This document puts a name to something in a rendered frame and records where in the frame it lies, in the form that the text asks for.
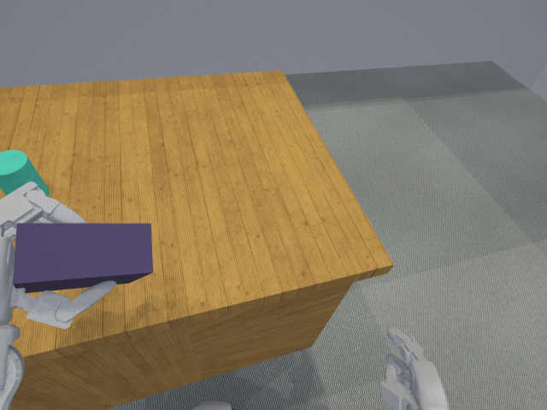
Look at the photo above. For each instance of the left robot forearm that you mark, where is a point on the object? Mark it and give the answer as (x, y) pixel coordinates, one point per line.
(12, 365)

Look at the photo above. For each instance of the robot left hand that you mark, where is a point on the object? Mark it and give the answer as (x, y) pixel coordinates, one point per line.
(29, 204)

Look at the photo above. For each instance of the robot right hand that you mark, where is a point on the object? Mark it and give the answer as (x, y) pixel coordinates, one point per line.
(420, 387)

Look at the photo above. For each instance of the table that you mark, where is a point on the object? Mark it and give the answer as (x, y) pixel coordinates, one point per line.
(256, 235)

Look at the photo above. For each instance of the sponge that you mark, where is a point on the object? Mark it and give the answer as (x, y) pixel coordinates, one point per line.
(62, 256)

